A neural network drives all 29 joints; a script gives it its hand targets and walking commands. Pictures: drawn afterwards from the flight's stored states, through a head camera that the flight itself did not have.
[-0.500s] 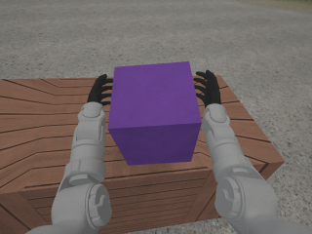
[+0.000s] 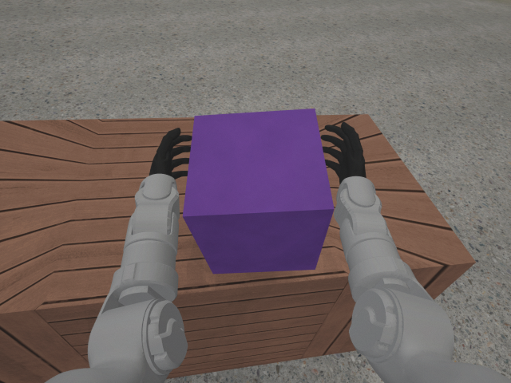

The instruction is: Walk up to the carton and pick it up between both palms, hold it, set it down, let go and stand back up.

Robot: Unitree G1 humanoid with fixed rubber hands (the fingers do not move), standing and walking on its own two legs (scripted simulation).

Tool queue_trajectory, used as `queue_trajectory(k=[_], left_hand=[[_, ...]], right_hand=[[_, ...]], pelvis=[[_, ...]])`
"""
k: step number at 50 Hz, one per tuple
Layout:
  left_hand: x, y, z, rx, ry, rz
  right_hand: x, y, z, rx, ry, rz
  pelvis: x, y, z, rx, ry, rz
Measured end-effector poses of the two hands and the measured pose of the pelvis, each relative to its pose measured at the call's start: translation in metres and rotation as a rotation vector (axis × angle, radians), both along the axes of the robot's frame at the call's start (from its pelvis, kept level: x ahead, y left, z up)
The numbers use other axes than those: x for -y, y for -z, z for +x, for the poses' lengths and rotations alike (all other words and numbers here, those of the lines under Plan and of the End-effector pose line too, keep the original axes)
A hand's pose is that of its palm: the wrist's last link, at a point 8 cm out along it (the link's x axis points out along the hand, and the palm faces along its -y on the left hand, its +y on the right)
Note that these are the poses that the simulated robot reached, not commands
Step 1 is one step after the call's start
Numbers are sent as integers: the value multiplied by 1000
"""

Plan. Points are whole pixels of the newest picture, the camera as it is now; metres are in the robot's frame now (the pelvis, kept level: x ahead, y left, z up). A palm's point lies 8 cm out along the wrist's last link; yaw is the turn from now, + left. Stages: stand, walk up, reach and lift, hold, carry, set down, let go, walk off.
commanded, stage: set down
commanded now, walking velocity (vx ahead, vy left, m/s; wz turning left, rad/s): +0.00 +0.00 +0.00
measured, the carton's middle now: (259, 198) +0.43 +0.02 +0.04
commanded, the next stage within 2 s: none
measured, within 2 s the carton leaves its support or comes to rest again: neither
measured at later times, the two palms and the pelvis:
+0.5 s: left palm (167, 184) +0.40 +0.18 +0.09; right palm (344, 180) +0.42 -0.12 +0.12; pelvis +0.01 +0.00 +0.00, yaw -1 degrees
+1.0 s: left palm (170, 190) +0.40 +0.18 +0.08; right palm (344, 185) +0.42 -0.12 +0.10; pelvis +0.01 +0.00 +0.00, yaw -1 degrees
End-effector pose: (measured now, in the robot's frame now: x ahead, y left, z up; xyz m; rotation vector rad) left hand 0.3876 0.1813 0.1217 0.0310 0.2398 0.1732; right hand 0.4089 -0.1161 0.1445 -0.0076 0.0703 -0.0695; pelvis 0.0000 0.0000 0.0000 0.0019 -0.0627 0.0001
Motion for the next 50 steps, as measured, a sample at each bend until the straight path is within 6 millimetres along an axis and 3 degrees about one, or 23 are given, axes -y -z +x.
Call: queue_trajectory(k=[32,50], left_hand=[[1,37,12,-60,-12,-28],[4,44,12,-55,-11,-31]], right_hand=[[1,34,15,-73,-4,-10],[3,40,13,-69,-2,-22]], pelvis=[[0,0,8,-100,15,3],[0,1,6,-121,22,3]])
